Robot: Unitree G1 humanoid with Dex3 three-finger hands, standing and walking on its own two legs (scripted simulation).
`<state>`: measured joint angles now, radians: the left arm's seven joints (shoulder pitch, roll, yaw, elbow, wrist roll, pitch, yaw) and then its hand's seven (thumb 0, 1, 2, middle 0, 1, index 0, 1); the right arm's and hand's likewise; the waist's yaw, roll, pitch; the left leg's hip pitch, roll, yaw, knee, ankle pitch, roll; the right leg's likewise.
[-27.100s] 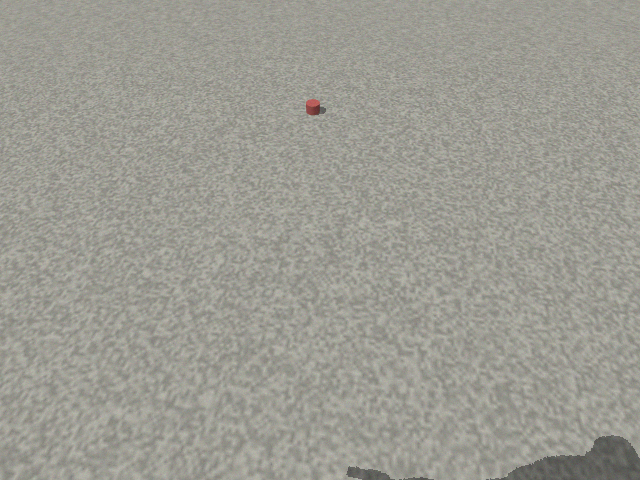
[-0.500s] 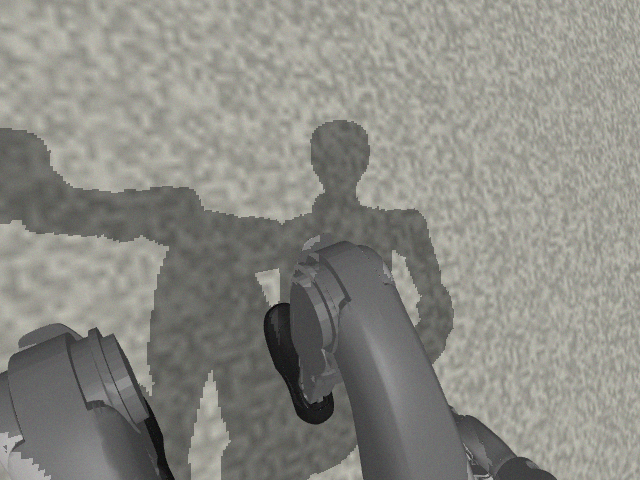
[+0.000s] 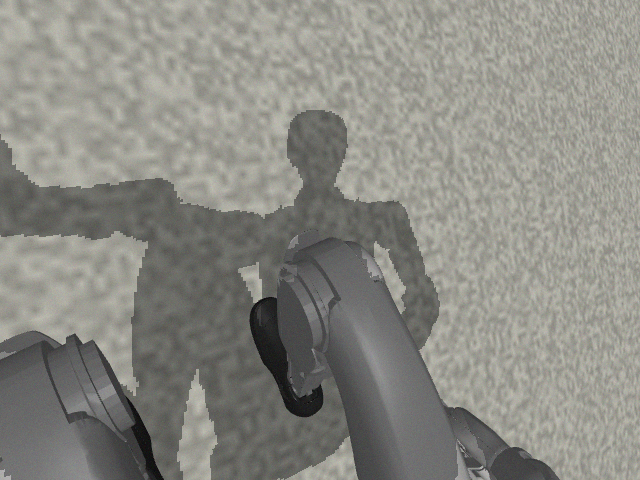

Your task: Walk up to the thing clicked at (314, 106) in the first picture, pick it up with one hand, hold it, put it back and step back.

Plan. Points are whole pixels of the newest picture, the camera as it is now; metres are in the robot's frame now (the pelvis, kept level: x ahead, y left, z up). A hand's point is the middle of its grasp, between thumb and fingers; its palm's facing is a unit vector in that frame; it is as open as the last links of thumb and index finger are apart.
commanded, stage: open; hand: left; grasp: from above
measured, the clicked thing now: out of the picture +0.47 +0.31 -0.28
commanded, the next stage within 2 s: withdraw in 0.92 s
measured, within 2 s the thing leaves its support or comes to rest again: neither
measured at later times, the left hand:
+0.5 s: hand out of the picture +0.46 +0.31 -0.25, palm faces -0.46 -0.15 -0.88, open 13.3 cm
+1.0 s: hand out of the picture +0.46 +0.31 -0.25, palm faces -0.45 -0.15 -0.88, open 13.8 cm
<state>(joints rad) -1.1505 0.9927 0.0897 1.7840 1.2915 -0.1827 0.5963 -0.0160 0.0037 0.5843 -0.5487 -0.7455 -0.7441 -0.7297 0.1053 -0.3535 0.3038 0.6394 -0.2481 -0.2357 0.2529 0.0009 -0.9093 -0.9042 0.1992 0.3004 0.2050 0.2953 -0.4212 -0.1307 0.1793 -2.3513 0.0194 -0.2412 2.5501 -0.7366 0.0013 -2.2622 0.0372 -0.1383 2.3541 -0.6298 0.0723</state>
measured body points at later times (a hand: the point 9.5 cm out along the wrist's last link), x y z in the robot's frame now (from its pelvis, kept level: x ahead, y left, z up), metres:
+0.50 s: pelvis +0.00 +0.00 +0.00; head +0.29 +0.13 +0.32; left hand +0.48 +0.31 -0.20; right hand +0.04 -0.25 -0.05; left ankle +0.06 +0.12 -0.27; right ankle +0.12 -0.13 -0.27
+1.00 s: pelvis +0.00 +0.00 +0.01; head +0.29 +0.12 +0.32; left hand +0.48 +0.31 -0.20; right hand +0.04 -0.25 -0.04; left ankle +0.06 +0.12 -0.27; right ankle +0.12 -0.13 -0.27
